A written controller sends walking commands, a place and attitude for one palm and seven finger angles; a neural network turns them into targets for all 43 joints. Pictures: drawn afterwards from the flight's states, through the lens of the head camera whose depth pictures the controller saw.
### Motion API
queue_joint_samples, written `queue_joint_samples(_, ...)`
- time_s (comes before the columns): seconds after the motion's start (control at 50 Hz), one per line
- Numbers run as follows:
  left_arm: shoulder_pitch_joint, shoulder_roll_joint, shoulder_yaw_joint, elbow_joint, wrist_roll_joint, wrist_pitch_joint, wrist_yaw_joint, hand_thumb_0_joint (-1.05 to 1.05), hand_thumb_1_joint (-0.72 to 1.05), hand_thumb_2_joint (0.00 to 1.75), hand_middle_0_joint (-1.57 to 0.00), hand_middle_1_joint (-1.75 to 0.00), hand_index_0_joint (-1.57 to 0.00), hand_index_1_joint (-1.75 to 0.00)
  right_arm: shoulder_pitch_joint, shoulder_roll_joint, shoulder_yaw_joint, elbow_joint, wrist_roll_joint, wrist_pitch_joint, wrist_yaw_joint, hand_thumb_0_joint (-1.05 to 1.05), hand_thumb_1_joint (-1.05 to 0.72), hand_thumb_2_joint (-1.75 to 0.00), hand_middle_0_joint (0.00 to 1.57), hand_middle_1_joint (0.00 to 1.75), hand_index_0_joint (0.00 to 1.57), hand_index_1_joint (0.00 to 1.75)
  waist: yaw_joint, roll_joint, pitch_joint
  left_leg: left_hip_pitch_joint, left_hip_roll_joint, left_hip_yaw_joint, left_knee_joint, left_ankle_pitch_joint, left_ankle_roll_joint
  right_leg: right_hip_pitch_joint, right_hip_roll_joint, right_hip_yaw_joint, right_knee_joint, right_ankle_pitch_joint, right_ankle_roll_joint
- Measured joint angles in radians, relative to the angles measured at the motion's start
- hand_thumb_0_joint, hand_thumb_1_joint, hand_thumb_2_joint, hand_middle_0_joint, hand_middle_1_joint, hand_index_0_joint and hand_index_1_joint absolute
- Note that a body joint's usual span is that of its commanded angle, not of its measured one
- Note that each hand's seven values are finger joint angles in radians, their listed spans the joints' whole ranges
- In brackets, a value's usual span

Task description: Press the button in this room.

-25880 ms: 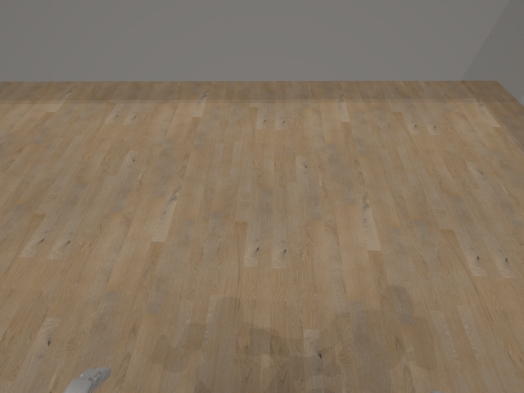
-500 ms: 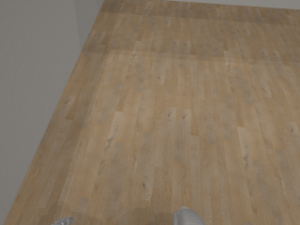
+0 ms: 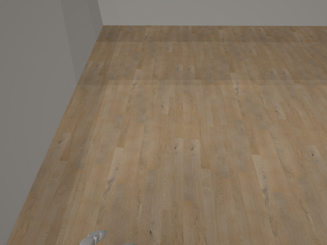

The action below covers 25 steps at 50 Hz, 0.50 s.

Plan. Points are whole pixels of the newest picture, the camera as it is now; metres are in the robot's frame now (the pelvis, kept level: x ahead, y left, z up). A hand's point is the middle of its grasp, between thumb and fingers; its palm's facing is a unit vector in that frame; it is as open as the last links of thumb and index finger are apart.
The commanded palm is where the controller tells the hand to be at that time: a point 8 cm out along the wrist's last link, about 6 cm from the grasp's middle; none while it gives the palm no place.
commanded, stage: turn to face it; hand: left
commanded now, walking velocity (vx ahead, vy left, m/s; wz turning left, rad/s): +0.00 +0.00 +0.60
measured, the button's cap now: out of the picture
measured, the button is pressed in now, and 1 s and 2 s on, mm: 0 0 0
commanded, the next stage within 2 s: none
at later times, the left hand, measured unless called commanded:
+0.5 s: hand out of the picture +0.04 +0.23 -0.15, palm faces +0.27 -0.92 -0.28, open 7.4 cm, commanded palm none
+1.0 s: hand out of the picture -0.10 +0.11 -0.15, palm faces +0.58 -0.77 -0.27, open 7.4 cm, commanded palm none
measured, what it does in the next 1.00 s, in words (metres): steps on the spot, turning left: left foot, then right foot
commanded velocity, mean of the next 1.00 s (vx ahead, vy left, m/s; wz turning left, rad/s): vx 0.00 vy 0.00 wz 0.60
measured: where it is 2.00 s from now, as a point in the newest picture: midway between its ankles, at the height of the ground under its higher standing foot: outside the picture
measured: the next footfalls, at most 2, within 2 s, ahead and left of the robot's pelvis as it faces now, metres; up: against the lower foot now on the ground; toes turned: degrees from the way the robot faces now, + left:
left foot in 0.08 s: +0.04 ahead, +0.12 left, +0.00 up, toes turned +11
right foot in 0.60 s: +0.07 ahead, -0.14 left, +0.00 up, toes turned +18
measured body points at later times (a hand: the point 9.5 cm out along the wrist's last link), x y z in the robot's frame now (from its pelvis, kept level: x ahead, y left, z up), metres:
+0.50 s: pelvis -0.01 -0.01 +0.01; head +0.04 +0.00 +0.45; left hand +0.02 +0.28 -0.13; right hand +0.10 -0.25 -0.14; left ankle +0.01 +0.11 -0.73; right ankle +0.02 -0.17 -0.68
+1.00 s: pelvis -0.03 -0.08 +0.01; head +0.02 -0.07 +0.46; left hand -0.13 +0.15 -0.13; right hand +0.19 -0.26 -0.15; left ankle -0.14 +0.04 -0.67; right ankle +0.04 -0.15 -0.73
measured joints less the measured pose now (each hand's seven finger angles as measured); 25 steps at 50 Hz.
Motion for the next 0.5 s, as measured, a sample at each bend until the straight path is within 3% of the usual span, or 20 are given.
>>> queue_joint_samples(0.06,0.01,0.01,0.011,0.005,-0.002,0.004,0.005,0.0,0.9,0.9,-0.21,-0.3,-0.2,-0.3,-0.002,0.015,0.0,-0.006,-0.002,-0.005,0.006,0.01,-0.91,-0.9,0.2,0.3,0.2,0.3,0.01,-0.022,0.008,0.064,-0.011,0.032,-0.143,0.062,0.009,-0.013,-0.023,-0.043,0.055,-0.039,0.019)
queue_joint_samples(0.08,0.018,0.017,0.017,0.007,-0.005,0.008,0.006,0.0,0.9,0.9,-0.21,-0.3,-0.2,-0.3,-0.002,0.018,-0.002,-0.011,-0.003,-0.011,0.008,0.01,-0.91,-0.9,0.2,0.3,0.2,0.3,0.011,-0.03,0.009,0.084,-0.019,0.037,-0.193,0.082,0.039,-0.027,-0.036,-0.056,0.09,-0.059,0.028)
queue_joint_samples(0.12,0.029,0.039,0.032,0.016,-0.011,0.026,0.012,0.0,0.9,0.9,-0.21,-0.3,-0.2,-0.3,-0.012,0.027,-0.004,-0.021,-0.008,-0.021,0.009,0.01,-0.91,-0.9,0.2,0.3,0.2,0.3,0.019,-0.06,0.018,0.069,-0.049,0.036,-0.184,0.057,0.097,-0.085,-0.058,-0.018,0.216,-0.145,0.062)
queue_joint_samples(0.16,0.042,0.058,0.044,0.029,-0.008,0.046,0.016,0.0,0.9,0.9,-0.2,-0.3,-0.2,-0.3,-0.022,0.03,-0.006,-0.034,-0.012,-0.029,0.003,0.01,-0.91,-0.9,0.2,0.3,0.2,0.3,0.026,-0.064,0.027,0.07,-0.059,0.032,-0.206,0.065,0.12,-0.158,-0.05,0.044,0.384,-0.211,0.082)
queue_joint_samples(0.22,0.048,0.082,0.06,0.048,-0.005,0.061,0.012,0.0,0.9,0.9,-0.2,-0.3,-0.2,-0.3,-0.029,0.024,-0.008,-0.049,-0.014,-0.038,-0.008,0.01,-0.91,-0.9,0.2,0.3,0.2,0.3,0.027,-0.048,0.038,0.082,-0.07,0.007,-0.284,0.119,0.123,-0.239,-0.043,0.108,0.541,-0.162,0.102)
queue_joint_samples(0.28,0.053,0.103,0.07,0.048,-0.006,0.059,0.008,0.0,0.9,0.9,-0.2,-0.3,-0.2,-0.3,-0.032,0.014,-0.01,-0.052,-0.012,-0.041,-0.01,0.01,-0.91,-0.9,0.2,0.3,0.2,0.3,0.034,-0.035,0.042,0.094,-0.08,-0.02,-0.354,0.166,0.125,-0.276,-0.05,0.153,0.577,-0.107,0.121)
queue_joint_samples(0.4,0.038,0.132,0.076,0.034,-0.008,0.062,0.012,0.0,0.91,0.9,-0.2,-0.3,-0.2,-0.3,-0.034,-0.007,-0.023,-0.058,-0.01,-0.035,-0.005,0.01,-0.91,-0.9,0.2,0.3,0.2,0.3,0.031,-0.028,0.033,0.101,-0.099,-0.08,-0.402,0.209,0.111,-0.267,-0.057,0.194,0.511,-0.087,0.15)
queue_joint_samples(0.5,-0.003,0.12,0.064,0.004,-0.013,0.062,0.01,0.0,0.91,0.9,-0.2,-0.3,-0.19,-0.3,-0.043,-0.034,-0.037,-0.067,-0.015,-0.02,0.002,0.01,-0.91,-0.9,0.2,0.3,0.2,0.3,0.013,-0.014,0.03,0.081,-0.112,-0.14,-0.386,0.223,0.085,-0.214,-0.035,0.193,0.361,-0.123,0.147)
